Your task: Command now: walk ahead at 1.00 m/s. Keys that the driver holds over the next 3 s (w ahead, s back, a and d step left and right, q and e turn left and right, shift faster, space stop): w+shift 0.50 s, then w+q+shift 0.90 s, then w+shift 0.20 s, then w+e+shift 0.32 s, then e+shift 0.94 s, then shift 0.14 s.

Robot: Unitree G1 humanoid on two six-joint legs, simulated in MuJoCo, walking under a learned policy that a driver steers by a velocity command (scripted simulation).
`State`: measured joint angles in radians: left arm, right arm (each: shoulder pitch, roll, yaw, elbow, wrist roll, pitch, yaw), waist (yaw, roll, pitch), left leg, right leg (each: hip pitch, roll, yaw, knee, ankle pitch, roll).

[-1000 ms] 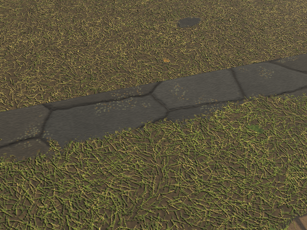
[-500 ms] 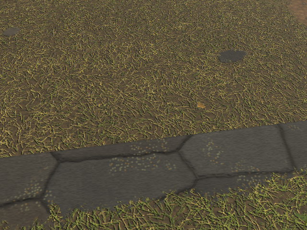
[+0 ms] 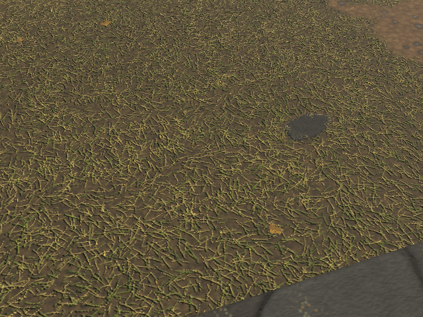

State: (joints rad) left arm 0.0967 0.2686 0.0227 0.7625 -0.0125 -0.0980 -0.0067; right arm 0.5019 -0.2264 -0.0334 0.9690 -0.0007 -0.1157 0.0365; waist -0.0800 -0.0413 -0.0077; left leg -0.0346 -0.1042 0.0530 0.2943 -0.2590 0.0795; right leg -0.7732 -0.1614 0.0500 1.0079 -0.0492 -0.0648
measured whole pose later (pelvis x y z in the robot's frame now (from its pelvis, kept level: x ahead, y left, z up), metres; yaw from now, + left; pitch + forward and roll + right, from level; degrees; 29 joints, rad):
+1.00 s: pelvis +0.96 +0.05 +0.00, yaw +19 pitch +0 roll +0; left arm 0.03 0.27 0.01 0.62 0.02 -0.15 0.00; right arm 0.48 -0.24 -0.06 0.81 0.02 -0.07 0.02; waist -0.08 -0.03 0.02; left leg -0.11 -0.19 -0.16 0.36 -0.22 0.15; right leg -0.69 -0.10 0.16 0.89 -0.15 0.02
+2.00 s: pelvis +1.65 +0.54 -0.01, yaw +40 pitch -1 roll +3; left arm 0.16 0.30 0.06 0.76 -0.02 -0.05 -0.03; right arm 0.42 -0.25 -0.07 0.84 -0.02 -0.11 0.00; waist -0.06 -0.04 0.02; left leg 0.14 -0.07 0.23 0.27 -0.39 0.03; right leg -0.83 -0.13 0.01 0.92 0.14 -0.04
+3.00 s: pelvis +1.92 +0.80 +0.00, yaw -16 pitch +2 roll +1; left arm 0.16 0.30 0.07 0.58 -0.01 0.08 0.00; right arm 0.14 -0.29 -0.08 0.70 0.00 0.02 -0.02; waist -0.03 -0.01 0.07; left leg -0.29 0.08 0.17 0.44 -0.17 -0.01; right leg -0.42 -0.07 -0.01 0.78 -0.35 0.05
